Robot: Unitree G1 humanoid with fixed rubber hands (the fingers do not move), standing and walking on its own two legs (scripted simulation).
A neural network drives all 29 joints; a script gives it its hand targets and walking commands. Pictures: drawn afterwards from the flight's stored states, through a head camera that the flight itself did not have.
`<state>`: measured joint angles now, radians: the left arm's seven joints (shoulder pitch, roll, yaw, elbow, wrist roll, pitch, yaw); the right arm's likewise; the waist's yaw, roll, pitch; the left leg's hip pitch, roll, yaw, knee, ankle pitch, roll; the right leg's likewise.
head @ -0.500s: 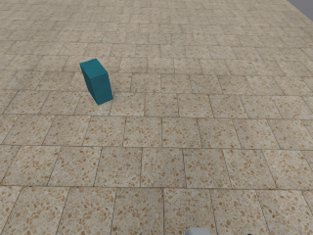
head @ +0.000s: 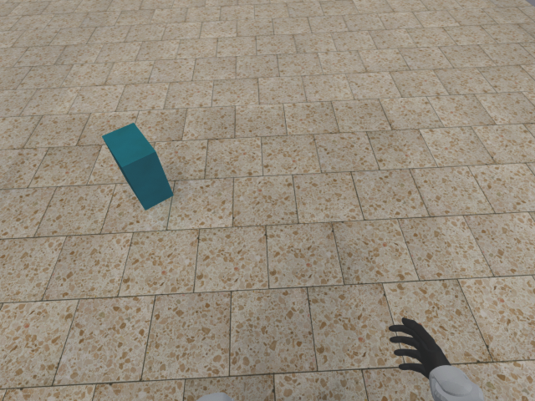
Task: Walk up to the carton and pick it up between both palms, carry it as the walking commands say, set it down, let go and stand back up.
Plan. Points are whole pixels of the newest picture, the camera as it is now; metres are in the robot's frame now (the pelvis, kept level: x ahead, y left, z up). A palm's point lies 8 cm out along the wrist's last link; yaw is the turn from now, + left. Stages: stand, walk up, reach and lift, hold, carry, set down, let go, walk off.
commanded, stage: walk up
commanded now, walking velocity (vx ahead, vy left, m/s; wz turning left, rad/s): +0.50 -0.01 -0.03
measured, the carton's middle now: (139, 167) +1.14 +0.59 -0.61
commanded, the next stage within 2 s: none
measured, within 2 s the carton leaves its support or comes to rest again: neither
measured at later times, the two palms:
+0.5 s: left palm (155, 295) +0.32 +0.23 -0.12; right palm (433, 336) +0.23 -0.27 -0.14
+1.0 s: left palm (118, 224) +0.50 +0.35 -0.14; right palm (342, 219) +0.48 -0.16 -0.12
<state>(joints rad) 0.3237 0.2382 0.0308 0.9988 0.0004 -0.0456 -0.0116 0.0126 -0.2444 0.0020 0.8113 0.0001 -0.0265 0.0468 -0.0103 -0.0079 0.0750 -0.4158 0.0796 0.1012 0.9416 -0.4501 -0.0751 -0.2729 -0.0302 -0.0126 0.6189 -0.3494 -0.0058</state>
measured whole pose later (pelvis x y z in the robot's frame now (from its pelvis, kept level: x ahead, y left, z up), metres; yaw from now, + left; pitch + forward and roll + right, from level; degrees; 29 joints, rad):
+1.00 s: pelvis +0.43 +0.09 -0.01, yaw +3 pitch +2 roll -2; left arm 0.20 0.24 0.04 0.86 0.00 -0.02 0.00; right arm 0.32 -0.23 0.00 0.83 0.00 -0.02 0.04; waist -0.01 0.00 0.08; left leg -0.39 0.03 0.08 0.69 -0.33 0.05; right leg -0.48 -0.10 -0.04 1.22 -0.45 0.09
